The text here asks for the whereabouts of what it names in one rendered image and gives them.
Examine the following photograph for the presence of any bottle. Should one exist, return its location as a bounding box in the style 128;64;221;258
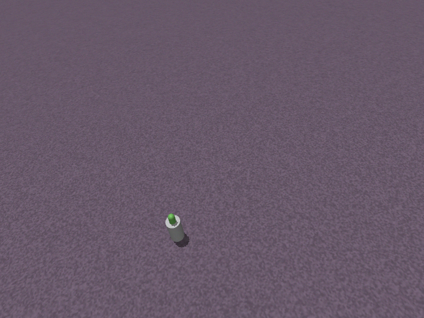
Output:
166;213;184;242

